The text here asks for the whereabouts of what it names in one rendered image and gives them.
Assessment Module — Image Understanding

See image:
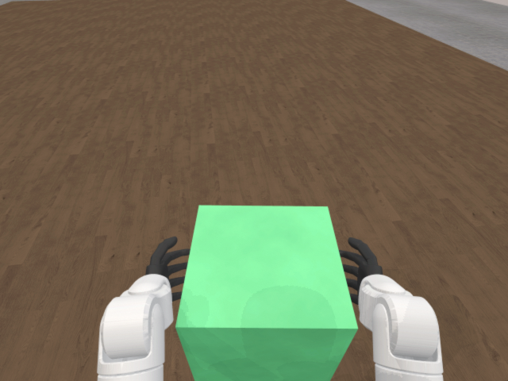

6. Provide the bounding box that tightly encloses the robot left forearm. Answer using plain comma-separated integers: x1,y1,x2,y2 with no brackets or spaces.
97,274,174,381

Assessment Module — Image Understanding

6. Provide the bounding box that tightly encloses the robot left hand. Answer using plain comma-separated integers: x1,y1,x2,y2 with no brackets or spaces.
145,237,190,301

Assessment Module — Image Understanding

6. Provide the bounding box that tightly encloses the robot right hand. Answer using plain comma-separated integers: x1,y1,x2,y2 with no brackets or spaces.
339,237,383,305

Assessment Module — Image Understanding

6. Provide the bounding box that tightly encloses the carton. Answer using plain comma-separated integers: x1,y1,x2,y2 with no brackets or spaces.
175,206,358,381

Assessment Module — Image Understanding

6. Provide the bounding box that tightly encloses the robot right forearm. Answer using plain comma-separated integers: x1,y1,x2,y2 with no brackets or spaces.
358,275,444,381

